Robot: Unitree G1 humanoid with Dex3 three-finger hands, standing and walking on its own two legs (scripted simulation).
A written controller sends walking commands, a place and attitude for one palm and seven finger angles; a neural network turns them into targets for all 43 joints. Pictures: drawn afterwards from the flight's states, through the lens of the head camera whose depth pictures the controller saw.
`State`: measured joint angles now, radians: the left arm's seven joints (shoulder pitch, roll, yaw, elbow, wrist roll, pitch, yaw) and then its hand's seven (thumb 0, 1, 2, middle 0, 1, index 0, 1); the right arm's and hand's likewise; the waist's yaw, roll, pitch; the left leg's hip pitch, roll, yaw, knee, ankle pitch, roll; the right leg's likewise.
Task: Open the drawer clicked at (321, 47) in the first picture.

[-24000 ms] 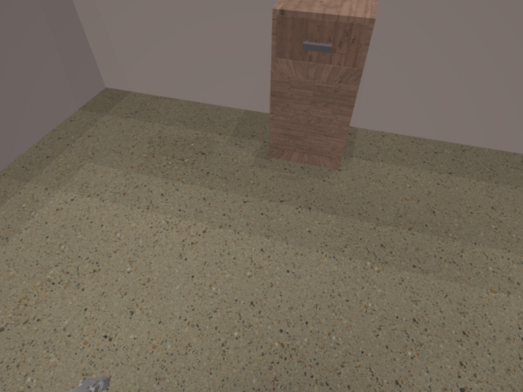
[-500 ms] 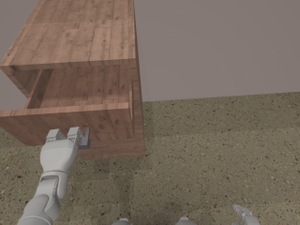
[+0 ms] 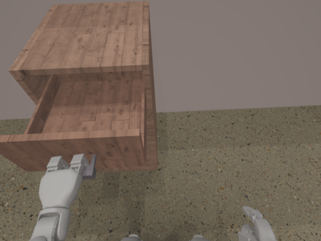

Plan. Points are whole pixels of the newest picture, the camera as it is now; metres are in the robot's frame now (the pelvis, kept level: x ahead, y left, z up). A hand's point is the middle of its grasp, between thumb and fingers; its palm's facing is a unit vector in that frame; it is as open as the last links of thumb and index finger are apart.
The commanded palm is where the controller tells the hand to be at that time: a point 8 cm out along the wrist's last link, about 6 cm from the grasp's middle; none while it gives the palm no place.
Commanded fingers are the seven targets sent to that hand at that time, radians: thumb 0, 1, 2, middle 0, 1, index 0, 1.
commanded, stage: pull the drawer open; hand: left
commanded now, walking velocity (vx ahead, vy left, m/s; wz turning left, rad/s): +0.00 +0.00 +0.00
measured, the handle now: (73, 165) +0.30 +0.26 -0.02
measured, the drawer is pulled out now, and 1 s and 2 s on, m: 0.24 0.30 0.30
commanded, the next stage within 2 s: open the thumb to release the handle in 0.68 s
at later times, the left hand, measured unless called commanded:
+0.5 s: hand (66, 215) +0.19 +0.24 -0.03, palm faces -0.03 -0.06 -1.00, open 6.4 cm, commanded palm +0.15 +0.26 +0.02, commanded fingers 0.00 0.90 0.90 -0.40 -1.35 -0.40 -1.35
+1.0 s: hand (64, 214) +0.19 +0.25 -0.03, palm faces +0.04 -0.05 -1.00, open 6.9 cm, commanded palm +0.16 +0.25 +0.02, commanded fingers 0.00 0.06 0.54 -0.34 -1.26 -0.34 -1.26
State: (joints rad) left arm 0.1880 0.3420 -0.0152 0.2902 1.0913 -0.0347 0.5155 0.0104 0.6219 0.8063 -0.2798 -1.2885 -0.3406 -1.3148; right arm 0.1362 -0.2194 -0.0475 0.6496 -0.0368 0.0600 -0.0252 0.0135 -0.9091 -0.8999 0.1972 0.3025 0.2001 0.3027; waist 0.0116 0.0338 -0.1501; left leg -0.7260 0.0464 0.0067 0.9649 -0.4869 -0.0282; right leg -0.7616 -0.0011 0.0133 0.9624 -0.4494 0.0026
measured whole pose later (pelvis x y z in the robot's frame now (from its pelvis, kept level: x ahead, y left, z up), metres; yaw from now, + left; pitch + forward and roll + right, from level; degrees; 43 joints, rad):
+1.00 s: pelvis +0.00 +0.00 -0.02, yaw +0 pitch +15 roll +0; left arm 0.44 0.32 -0.02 0.04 1.09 -0.01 0.59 0.00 0.52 0.73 -0.35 -1.30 -0.38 -1.30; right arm 0.11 -0.23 -0.06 0.62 -0.07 0.06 0.00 0.02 -0.91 -0.90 0.20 0.30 0.20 0.30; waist 0.04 0.04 -0.17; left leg -0.81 0.04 0.00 1.09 -0.54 -0.03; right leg -0.85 -0.01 0.01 1.09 -0.51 0.00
